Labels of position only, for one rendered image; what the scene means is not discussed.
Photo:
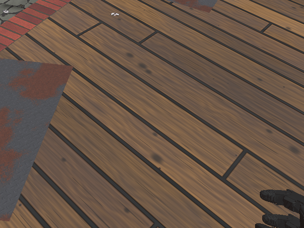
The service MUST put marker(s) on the robot right hand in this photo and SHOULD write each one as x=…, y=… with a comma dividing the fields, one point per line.
x=290, y=200

